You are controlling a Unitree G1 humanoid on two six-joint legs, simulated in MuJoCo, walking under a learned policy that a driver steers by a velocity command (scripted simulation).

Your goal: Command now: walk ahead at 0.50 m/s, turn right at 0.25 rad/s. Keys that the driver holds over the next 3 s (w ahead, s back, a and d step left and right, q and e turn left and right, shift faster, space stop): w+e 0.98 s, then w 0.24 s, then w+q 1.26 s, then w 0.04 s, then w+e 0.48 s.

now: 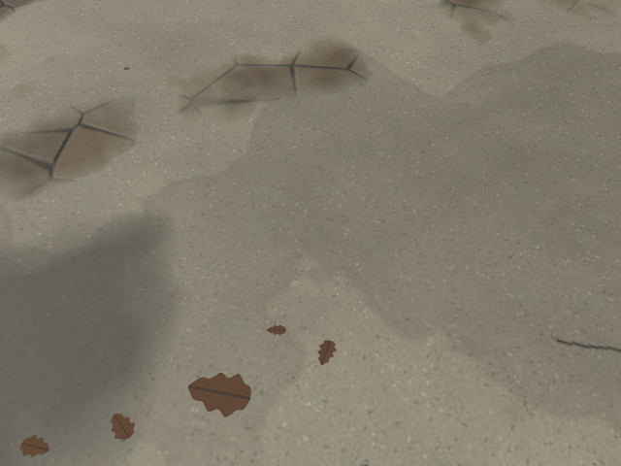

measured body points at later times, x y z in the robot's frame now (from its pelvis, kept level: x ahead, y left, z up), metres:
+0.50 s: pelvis +0.25 +0.03 +0.00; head +0.27 +0.03 +0.45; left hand +0.44 +0.24 -0.13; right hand +0.17 -0.22 -0.14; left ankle +0.22 +0.12 -0.75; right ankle +0.33 -0.14 -0.68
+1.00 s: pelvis +0.47 -0.11 +0.00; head +0.49 -0.14 +0.45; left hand +0.63 +0.12 -0.12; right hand +0.46 -0.41 -0.12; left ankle +0.66 -0.01 -0.67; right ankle +0.42 -0.13 -0.75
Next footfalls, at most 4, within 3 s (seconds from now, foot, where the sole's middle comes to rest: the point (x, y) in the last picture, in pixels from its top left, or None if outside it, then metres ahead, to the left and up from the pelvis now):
0.16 left None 0.26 0.12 -0.78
0.70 right None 0.45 -0.15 -0.78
1.26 left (428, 335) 0.81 -0.20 -0.78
1.76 right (544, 302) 0.92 -0.50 -0.78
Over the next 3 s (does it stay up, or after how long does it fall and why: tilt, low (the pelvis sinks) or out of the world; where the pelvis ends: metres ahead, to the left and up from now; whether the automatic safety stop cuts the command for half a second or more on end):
stays up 1.48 -0.45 -0.01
